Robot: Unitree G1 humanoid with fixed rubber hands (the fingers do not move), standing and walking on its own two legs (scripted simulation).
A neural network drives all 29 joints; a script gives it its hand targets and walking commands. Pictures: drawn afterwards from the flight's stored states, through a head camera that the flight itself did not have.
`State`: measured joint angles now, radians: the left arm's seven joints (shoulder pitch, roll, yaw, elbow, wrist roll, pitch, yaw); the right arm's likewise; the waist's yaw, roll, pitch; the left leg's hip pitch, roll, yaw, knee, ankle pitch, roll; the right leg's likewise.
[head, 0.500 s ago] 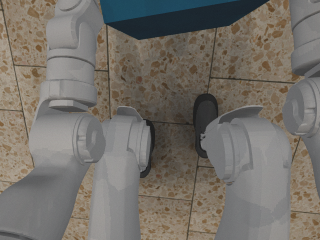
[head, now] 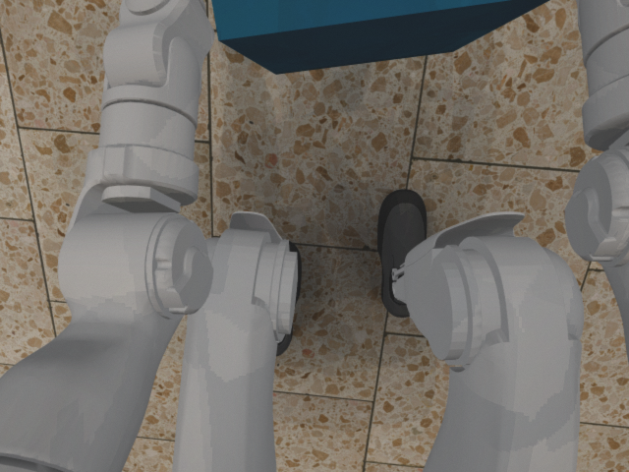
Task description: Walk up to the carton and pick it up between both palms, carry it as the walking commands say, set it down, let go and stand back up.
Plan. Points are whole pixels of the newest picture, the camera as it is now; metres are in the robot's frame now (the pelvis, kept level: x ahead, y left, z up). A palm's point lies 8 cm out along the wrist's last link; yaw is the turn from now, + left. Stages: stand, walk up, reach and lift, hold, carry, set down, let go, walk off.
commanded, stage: set down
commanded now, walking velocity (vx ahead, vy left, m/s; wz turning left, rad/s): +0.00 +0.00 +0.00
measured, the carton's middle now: out of the picture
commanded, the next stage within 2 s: none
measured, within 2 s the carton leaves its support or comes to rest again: neither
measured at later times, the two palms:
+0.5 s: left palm out of the picture +0.55 +0.11 -0.16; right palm out of the picture +0.56 -0.23 -0.16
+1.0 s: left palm out of the picture +0.55 +0.11 -0.17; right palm out of the picture +0.56 -0.23 -0.16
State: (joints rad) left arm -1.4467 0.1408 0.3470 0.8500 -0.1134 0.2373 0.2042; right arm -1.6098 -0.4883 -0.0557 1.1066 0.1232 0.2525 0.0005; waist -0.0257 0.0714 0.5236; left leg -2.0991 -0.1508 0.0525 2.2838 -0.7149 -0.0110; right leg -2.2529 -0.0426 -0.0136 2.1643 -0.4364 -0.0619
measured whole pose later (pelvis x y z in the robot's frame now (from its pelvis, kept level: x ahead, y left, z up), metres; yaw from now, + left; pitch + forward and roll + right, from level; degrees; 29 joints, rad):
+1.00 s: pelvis +0.00 +0.00 -0.01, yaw +0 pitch +29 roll +2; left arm -1.48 0.14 0.40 0.90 -0.03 0.22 0.09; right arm -1.64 -0.51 -0.14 1.22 0.07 0.19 0.09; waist -0.01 0.07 0.52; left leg -2.13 -0.16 0.05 2.32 -0.71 -0.01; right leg -2.28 -0.06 -0.02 2.19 -0.43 -0.07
